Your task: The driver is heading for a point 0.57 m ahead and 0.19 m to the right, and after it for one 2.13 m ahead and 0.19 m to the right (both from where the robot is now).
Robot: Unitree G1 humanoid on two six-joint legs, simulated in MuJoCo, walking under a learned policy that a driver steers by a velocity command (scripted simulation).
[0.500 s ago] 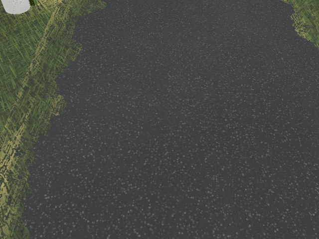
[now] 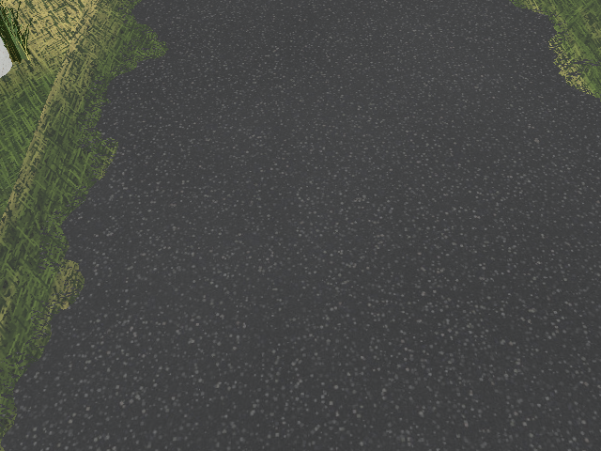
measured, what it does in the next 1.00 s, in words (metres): walks ahead, turning right: left foot, then right foot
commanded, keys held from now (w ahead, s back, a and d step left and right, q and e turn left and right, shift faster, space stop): w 0.16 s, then w+e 0.70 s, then e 0.14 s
